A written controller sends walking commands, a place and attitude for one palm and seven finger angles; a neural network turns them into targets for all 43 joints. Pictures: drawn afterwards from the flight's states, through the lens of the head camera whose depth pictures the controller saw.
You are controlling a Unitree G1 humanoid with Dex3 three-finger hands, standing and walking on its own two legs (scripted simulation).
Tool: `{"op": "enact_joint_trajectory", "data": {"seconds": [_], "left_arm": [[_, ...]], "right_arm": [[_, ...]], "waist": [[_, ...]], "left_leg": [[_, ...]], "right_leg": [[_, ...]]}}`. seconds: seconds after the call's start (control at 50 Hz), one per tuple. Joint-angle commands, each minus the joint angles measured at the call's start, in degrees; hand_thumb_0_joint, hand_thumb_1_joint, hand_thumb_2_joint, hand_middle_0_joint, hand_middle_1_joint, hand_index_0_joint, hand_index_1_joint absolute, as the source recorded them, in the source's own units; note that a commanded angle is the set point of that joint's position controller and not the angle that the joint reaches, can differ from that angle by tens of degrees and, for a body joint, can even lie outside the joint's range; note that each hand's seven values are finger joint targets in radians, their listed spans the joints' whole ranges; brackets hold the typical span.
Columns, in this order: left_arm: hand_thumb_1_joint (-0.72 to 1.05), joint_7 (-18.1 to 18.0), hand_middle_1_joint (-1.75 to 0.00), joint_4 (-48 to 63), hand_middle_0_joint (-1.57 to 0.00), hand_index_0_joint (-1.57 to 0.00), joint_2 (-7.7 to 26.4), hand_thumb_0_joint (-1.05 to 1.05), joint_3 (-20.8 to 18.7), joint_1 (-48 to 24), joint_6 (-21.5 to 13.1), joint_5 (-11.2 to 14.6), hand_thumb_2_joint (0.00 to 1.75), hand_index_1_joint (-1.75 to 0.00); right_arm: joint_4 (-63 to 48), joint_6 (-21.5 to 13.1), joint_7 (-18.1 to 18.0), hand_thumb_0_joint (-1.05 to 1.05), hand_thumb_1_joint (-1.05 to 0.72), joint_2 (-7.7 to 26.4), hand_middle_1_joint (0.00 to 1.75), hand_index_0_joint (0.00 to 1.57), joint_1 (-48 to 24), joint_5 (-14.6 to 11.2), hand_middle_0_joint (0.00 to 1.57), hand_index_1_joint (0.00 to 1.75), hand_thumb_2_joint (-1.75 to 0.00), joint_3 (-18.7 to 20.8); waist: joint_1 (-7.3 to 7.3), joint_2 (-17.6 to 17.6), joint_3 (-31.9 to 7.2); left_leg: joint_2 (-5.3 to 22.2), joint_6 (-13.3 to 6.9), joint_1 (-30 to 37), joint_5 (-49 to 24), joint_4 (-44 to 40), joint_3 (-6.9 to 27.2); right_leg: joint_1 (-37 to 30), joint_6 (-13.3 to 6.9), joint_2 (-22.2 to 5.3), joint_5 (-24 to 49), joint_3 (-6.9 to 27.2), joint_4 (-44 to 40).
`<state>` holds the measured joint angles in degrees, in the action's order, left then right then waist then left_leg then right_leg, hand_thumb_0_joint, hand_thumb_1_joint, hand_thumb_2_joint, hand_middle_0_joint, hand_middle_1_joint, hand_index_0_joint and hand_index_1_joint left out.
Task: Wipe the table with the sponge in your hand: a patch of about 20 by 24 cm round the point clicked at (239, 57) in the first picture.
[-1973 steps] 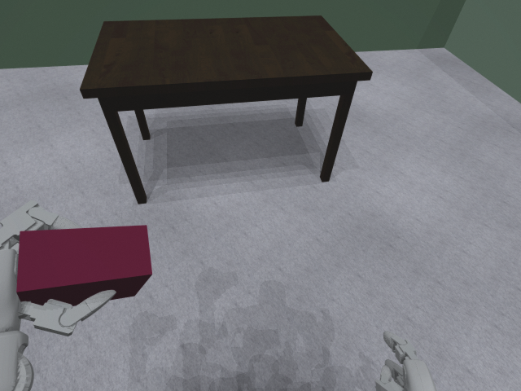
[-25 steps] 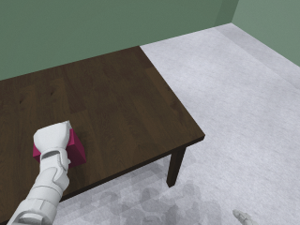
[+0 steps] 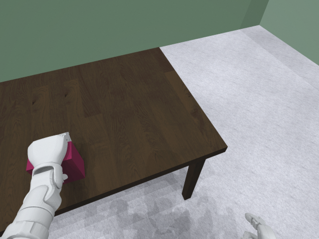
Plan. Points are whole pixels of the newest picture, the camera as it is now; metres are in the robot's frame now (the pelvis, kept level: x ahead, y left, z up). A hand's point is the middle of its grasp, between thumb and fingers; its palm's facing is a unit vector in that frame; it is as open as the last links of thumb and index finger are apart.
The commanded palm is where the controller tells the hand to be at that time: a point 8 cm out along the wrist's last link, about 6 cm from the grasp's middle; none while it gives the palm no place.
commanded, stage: wipe forward along the middle lane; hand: left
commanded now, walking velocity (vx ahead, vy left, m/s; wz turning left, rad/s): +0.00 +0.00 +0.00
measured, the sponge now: (61, 168) +0.30 +0.32 -0.06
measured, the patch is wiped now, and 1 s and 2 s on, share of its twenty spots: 1.00 1.00 1.00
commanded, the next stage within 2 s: slide back across to the first lane in 1.56 s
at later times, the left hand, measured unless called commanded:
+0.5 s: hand (53, 148) +0.34 +0.35 -0.02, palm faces -0.13 +0.02 -0.99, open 9.6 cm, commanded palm +0.32 +0.34 +0.00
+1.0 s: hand (50, 134) +0.38 +0.38 -0.02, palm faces -0.16 +0.04 -0.99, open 9.6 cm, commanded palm +0.38 +0.36 +0.00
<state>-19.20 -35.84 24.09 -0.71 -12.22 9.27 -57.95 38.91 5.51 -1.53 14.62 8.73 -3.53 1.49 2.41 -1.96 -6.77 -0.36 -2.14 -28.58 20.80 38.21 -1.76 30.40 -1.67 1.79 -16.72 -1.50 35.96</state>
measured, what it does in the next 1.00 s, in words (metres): stands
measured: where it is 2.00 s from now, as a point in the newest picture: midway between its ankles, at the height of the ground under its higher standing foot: outside the picture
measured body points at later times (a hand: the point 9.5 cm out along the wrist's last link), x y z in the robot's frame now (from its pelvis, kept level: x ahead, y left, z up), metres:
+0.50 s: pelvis -0.03 -0.01 -0.02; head +0.05 -0.01 +0.42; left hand +0.34 +0.34 +0.04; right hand +0.07 -0.28 -0.15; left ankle -0.03 +0.09 -0.72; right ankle +0.01 -0.11 -0.72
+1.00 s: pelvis -0.05 -0.01 -0.04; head +0.08 +0.00 +0.39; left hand +0.39 +0.37 +0.04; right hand -0.01 -0.29 -0.17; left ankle -0.03 +0.09 -0.72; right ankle +0.01 -0.11 -0.72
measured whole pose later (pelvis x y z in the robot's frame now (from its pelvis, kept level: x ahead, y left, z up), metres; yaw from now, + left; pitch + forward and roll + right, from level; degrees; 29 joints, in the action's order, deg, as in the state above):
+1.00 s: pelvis -0.05 -0.01 -0.04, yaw -1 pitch +22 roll -2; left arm -17.1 -71.0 43.4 -6.4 -46.1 -0.6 -61.4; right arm 41.4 3.2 -1.9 16.9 17.1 -3.3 -0.3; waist -4.5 -2.3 -7.5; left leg 1.5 -1.8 -53.7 22.3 53.6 -0.4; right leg 54.0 -2.4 3.2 -16.5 -3.3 48.0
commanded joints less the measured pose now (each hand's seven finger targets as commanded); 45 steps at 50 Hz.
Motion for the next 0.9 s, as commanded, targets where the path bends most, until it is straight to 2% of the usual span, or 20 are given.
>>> {"op": "enact_joint_trajectory", "data": {"seconds": [0.0, 0.04, 0.1, 0.14, 0.2, 0.22, 0.28, 0.32, 0.36, 0.38, 0.42, 0.46, 0.52, 0.56, 0.6, 0.66, 0.74, 0.82, 0.84, 0.88], "left_arm": [[0.10, -0.2, -1.60, -2.1, -1.20, -1.20, 13.6, 0.00, -2.7, -9.8, 2.0, -2.4, 1.30, -1.60], [0.10, -0.2, -1.60, -4.2, -1.20, -1.20, 15.7, 0.00, -4.2, -11.9, 1.4, -2.6, 1.30, -1.60], [0.10, -0.1, -1.60, -6.4, -1.20, -1.20, 14.0, 0.00, -2.8, -12.9, 0.4, -3.1, 1.30, -1.60], [0.10, 0.0, -1.60, -7.7, -1.20, -1.20, 14.8, 0.00, -3.5, -13.3, -0.6, -2.9, 1.30, -1.60], [0.10, 0.0, -1.60, -9.9, -1.20, -1.20, 15.0, 0.00, -3.4, -15.0, -1.5, -2.8, 1.30, -1.60], [0.10, -0.2, -1.60, -10.4, -1.20, -1.20, 17.3, 0.00, -5.6, -16.1, -2.2, -2.7, 1.30, -1.60], [0.10, -0.7, -1.60, -12.7, -1.20, -1.20, 15.9, 0.00, -3.5, -18.7, -3.4, -3.4, 1.30, -1.60], [0.10, -1.2, -1.60, -15.5, -1.20, -1.20, 18.6, 0.00, -6.0, -19.7, -4.0, -3.1, 1.30, -1.60], [0.10, -1.4, -1.60, -18.6, -1.20, -1.20, 18.4, 0.00, -4.2, -23.2, -4.3, -3.3, 1.30, -1.60], [0.10, -1.5, -1.60, -20.4, -1.20, -1.20, 20.3, 0.00, -4.8, -24.9, -4.3, -3.8, 1.30, -1.60], [0.10, -1.6, -1.60, -21.8, -1.20, -1.20, 22.3, 0.00, -5.6, -28.1, -4.9, -4.1, 1.30, -1.60], [0.10, -1.5, -1.60, -23.0, -1.20, -1.20, 21.6, 0.00, -4.1, -29.2, -5.4, -4.4, 1.30, -1.60], [0.10, -1.2, -1.60, -24.5, -1.20, -1.20, 23.5, 0.00, -5.2, -31.4, -6.2, -3.5, 1.30, -1.60], [0.10, -1.1, -1.60, -26.1, -1.20, -1.20, 25.0, 0.00, -4.8, -34.1, -6.6, -3.6, 1.30, -1.60], [0.10, -1.1, -1.60, -27.3, -1.20, -1.20, 26.5, 0.00, -4.7, -36.8, -7.0, -4.2, 1.30, -1.60], [0.10, -0.9, -1.60, -27.8, -1.20, -1.20, 28.4, 0.00, -5.8, -37.7, -8.1, -4.3, 1.30, -1.60], [0.10, -0.7, -1.60, -29.5, -1.20, -1.20, 30.0, 0.00, -5.5, -41.4, -8.4, -4.3, 1.30, -1.60], [0.10, -0.2, -1.60, -30.1, -1.20, -1.20, 31.9, 0.00, -6.1, -44.0, -8.7, -4.7, 1.30, -1.60], [0.10, 0.1, -1.60, -31.2, -1.20, -1.20, 32.1, 0.00, -6.2, -42.5, -8.6, -4.3, 1.30, -1.60], [0.10, 0.6, -1.60, -31.2, -1.20, -1.20, 33.7, 0.00, -6.3, -45.1, -8.7, -4.7, 1.30, -1.60]], "right_arm": [[-5.3, -1.6, -0.5, 0.00, -0.90, 8.9, 0.30, 0.20, -0.6, 0.4, 0.20, 0.30, -0.90, 2.7], [-4.6, -1.6, -0.8, 0.00, -0.90, 9.2, 0.30, 0.20, 0.4, 0.5, 0.20, 0.30, -0.90, 2.7], [-4.2, -1.7, -0.7, 0.00, -0.90, 9.2, 0.30, 0.20, 1.5, 0.7, 0.20, 0.30, -0.90, 3.0], [-3.9, -1.5, -0.7, 0.00, -0.90, 9.4, 0.30, 0.20, 2.5, 0.7, 0.20, 0.30, -0.90, 3.1], [-3.8, -1.4, -0.6, 0.00, -0.90, 9.7, 0.30, 0.20, 3.1, 0.7, 0.20, 0.30, -0.90, 3.2], [-3.4, -1.4, -0.7, 0.00, -0.90, 9.8, 0.30, 0.20, 3.5, 0.7, 0.20, 0.30, -0.90, 3.3], [-3.2, -1.5, -0.6, 0.00, -0.90, 9.8, 0.30, 0.20, 4.7, 0.8, 0.20, 0.30, -0.90, 3.4], [-2.3, -1.5, -0.7, 0.00, -0.90, 10.2, 0.30, 0.20, 5.2, 0.8, 0.20, 0.30, -0.90, 3.4], [-2.0, -1.7, -0.8, 0.00, -0.90, 10.3, 0.30, 0.20, 6.1, 0.6, 0.20, 0.30, -0.90, 3.1], [-1.6, -1.8, -0.8, 0.00, -0.90, 10.6, 0.30, 0.20, 6.5, 0.6, 0.20, 0.30, -0.90, 3.0], [-1.2, -2.0, -0.9, 0.00, -0.90, 10.8, 0.30, 0.20, 7.0, 0.6, 0.20, 0.30, -0.90, 2.9], [-1.6, -2.2, -0.8, 0.00, -0.90, 10.7, 0.30, 0.20, 8.0, 0.5, 0.20, 0.30, -0.90, 2.9], [-1.3, -2.4, -0.8, 0.00, -0.90, 10.9, 0.30, 0.20, 8.8, 0.6, 0.20, 0.30, -0.90, 2.8], [-1.3, -2.6, -1.0, 0.00, -0.90, 11.2, 0.30, 0.20, 9.6, 0.4, 0.20, 0.30, -0.90, 2.5], [-1.2, -2.9, -1.0, 0.00, -0.90, 11.4, 0.30, 0.20, 10.2, 0.4, 0.20, 0.30, -0.90, 2.3], [-1.1, -3.2, -0.8, 0.00, -0.90, 11.4, 0.30, 0.20, 11.1, 0.5, 0.20, 0.30, -0.90, 2.3], [-1.0, -3.5, -0.8, 0.00, -0.90, 11.7, 0.30, 0.20, 12.2, 0.4, 0.20, 0.30, -0.90, 2.0], [-0.8, -3.7, -0.8, 0.00, -0.90, 12.0, 0.30, 0.20, 13.3, 0.5, 0.20, 0.30, -0.90, 1.8], [-0.9, -3.6, -0.7, 0.00, -0.90, 12.1, 0.30, 0.20, 13.7, 0.5, 0.20, 0.30, -0.90, 1.6], [-0.9, -3.5, -0.9, 0.00, -0.90, 12.2, 0.30, 0.20, 13.9, 0.4, 0.20, 0.30, -0.90, 1.5]], "waist": [[-1.34, 4.5, -8.7], [-1.28, 4.2, -9.9], [-1.81, 4.8, -11.5], [-1.64, 3.7, -12.9], [-2.40, 5.8, -11.9], [-2.08, 5.8, -12.5], [-3.06, 5.4, -11.7], [-2.89, 6.6, -11.8], [-4.26, 6.5, -9.5], [-4.48, 7.1, -9.2], [-4.48, 5.8, -10.5], [-4.41, 3.5, -12.5], [-4.97, 5.0, -14.5], [-6.00, 5.6, -13.5], [-6.62, 5.0, -13.5], [-6.14, 2.8, -15.8], [-7.54, 3.1, -15.5], [-7.97, 2.5, -17.2], [-7.43, 2.7, -17.6], [-8.26, 2.3, -17.5]], "left_leg": [[-0.9, -0.5, -0.2, -13.8, -3.3, 2.2], [-0.9, -0.6, -0.7, -13.6, -2.7, 2.3], [-0.8, -0.7, -1.1, -14.5, -1.4, 2.0], [-0.7, -0.6, -1.6, -15.2, -0.8, 2.1], [-0.6, -0.7, -4.1, -13.2, 0.2, 1.9], [-0.4, -0.8, -4.5, -13.6, 0.2, 2.2], [-0.5, -0.9, -6.0, -11.0, 1.2, 1.8], [-0.3, -1.0, -7.5, -10.3, 1.6, 2.1], [-0.5, -1.1, -10.0, -6.4, 2.1, 1.6], [-0.5, -1.2, -11.4, -4.5, 2.4, 1.6], [-0.4, -1.3, -12.4, -3.5, 2.6, 1.8], [-0.6, -1.4, -12.6, -2.9, 3.3, 1.6], [-0.4, -1.6, -14.4, -2.3, 4.3, 1.6], [-0.5, -1.7, -16.9, 0.1, 5.0, 1.3], [-0.4, -1.8, -18.0, 1.6, 5.4, 1.5], [-0.4, -1.9, -19.0, 1.3, 6.7, 1.3], [-0.3, -2.1, -20.7, 3.3, 7.3, 1.5], [-0.1, -2.2, -20.8, 2.5, 7.9, 1.7], [-0.2, -2.1, -21.2, 2.5, 8.0, 1.6], [-0.1, -2.2, -21.6, 2.8, 8.4, 1.7]], "right_leg": [[-8.7, -1.8, 0.4, 13.6, 2.2, -3.1], [-8.4, -1.9, 0.4, 13.0, 2.2, -2.6], [-7.3, -1.8, 0.4, 14.6, 2.1, -1.8], [-7.0, -2.0, 0.5, 15.2, 2.0, -0.8], [-5.9, -1.6, 0.4, 14.4, 2.3, -0.7], [-5.8, -1.8, 0.5, 14.3, 2.4, -0.2], [-3.2, -1.5, 0.5, 11.4, 2.0, 0.0], [-2.8, -1.5, 0.5, 10.3, 2.3, 0.3], [-0.4, -1.0, 0.4, 6.3, 2.2, -0.2], [0.4, -0.9, 0.3, 3.8, 2.5, -0.3], [1.2, -1.2, 0.3, 2.2, 2.7, 0.3], [1.7, -1.2, 0.4, 1.7, 2.6, 0.7], [0.9, -1.1, 0.6, 2.0, 3.2, 0.9], [1.7, -0.7, 0.6, -0.4, 3.5, 0.6], [3.2, -0.8, 0.7, -2.5, 3.4, 1.0], [3.0, -0.9, 0.8, -1.8, 3.8, 1.9], [4.8, -0.7, 1.0, -4.2, 3.6, 2.1], [5.4, -0.8, 1.3, -3.0, 3.4, 3.0], [4.7, -0.8, 1.3, -3.0, 3.4, 3.1], [5.5, -0.7, 1.4, -3.2, 3.4, 3.1]]}}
